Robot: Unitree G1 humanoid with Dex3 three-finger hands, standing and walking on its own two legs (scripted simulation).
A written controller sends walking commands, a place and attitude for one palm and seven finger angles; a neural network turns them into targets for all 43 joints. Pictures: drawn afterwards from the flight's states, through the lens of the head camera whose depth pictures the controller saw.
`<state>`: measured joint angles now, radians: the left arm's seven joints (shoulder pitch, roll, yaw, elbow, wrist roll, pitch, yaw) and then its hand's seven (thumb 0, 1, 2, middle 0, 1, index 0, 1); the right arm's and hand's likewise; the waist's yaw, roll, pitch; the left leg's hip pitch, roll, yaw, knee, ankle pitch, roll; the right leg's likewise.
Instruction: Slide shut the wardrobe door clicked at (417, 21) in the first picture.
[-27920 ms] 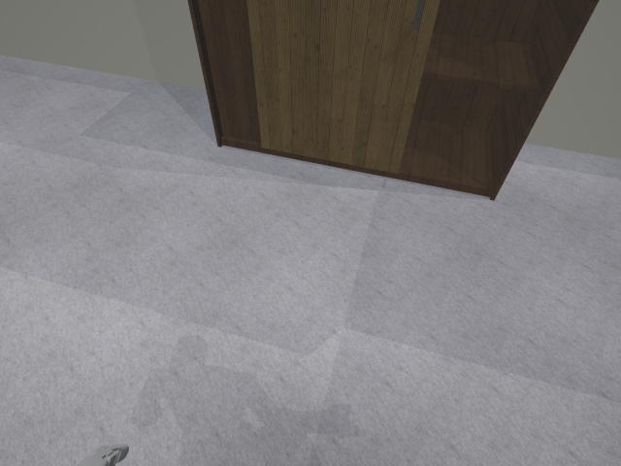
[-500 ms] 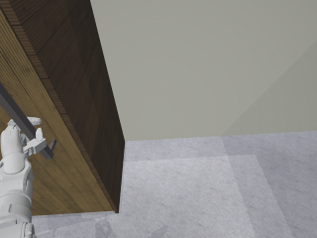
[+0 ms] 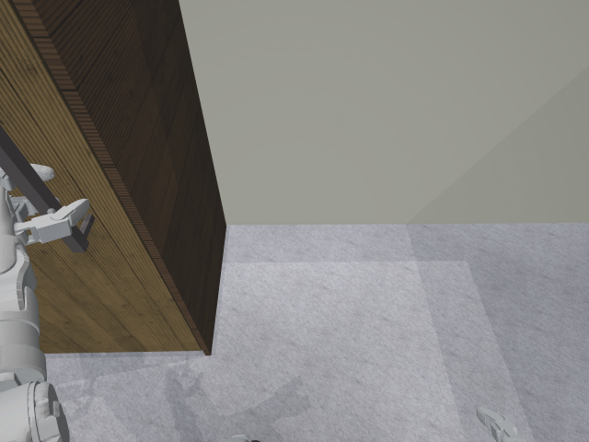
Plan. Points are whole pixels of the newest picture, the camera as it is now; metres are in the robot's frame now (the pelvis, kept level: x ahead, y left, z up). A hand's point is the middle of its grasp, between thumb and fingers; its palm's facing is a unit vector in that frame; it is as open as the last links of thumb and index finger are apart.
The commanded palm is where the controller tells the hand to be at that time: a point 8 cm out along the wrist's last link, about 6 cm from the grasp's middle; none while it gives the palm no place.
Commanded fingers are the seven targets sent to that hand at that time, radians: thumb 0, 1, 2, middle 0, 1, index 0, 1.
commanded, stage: loosen the grip on the handle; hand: left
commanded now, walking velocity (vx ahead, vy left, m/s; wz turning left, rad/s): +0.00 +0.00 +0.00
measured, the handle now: (32, 164) +0.42 +0.38 +0.14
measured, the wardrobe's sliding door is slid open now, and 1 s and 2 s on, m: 0.00 0.00 0.00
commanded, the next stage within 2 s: slip the hand off the handle in 0.34 s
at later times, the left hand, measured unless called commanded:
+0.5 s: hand (40, 218) +0.37 +0.37 +0.09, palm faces +0.53 -0.80 -0.28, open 14.6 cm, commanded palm +0.32 +0.40 +0.11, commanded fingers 0.00 -0.55 0.20 -0.25 -1.15 -0.25 -1.15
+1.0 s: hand out of the picture +0.37 +0.43 +0.09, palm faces +0.54 -0.78 -0.30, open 14.7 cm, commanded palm +0.33 +0.46 +0.11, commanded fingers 0.00 -0.55 0.20 -0.25 -1.15 -0.25 -1.15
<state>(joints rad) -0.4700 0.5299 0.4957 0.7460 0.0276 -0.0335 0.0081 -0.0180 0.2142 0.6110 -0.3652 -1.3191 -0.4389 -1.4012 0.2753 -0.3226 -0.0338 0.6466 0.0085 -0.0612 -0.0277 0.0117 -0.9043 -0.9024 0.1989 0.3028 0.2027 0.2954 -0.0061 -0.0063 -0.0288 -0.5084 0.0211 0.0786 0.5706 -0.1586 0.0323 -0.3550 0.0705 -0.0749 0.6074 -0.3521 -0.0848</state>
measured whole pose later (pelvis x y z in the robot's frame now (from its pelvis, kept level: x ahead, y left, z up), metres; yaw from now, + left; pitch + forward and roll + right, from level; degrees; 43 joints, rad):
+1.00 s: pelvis +0.01 +0.05 +0.00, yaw +2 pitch +7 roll -3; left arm -0.49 0.57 0.45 0.77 0.04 -0.02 0.05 -0.02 -0.55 0.20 -0.25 -1.15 -0.25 -1.15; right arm 0.31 -0.27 0.03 0.69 0.00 -0.10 -0.11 0.01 -0.90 -0.90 0.20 0.30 0.20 0.30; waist -0.01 0.01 -0.05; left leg -0.55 -0.03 0.06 0.62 -0.19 0.10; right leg -0.36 0.03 -0.09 0.60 -0.36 -0.02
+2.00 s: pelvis +0.01 +0.03 +0.00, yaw +3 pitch +3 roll -2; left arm -0.05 0.50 0.53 0.38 -0.30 -0.07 -0.34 -0.02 -0.55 0.20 -0.25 -1.15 -0.25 -1.15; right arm 0.24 -0.27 0.07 0.70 0.05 -0.22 -0.16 0.01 -0.90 -0.90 0.20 0.30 0.20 0.30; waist 0.07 0.04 -0.06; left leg -0.50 -0.01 0.02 0.66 -0.21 0.06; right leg -0.29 0.05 -0.13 0.61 -0.38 -0.05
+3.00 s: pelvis +0.01 +0.07 +0.02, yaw -1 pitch -5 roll -1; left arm 0.43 0.36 0.33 -0.40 -0.06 -0.10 0.11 0.00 0.51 0.71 -0.22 -0.52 -0.22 -0.53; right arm 0.20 -0.23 0.03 0.66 0.00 -0.13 -0.05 0.02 -0.90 -0.90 0.20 0.30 0.20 0.30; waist 0.08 0.04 0.03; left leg -0.19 -0.06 0.10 0.37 -0.12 0.09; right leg -0.02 0.01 -0.01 0.36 -0.26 0.00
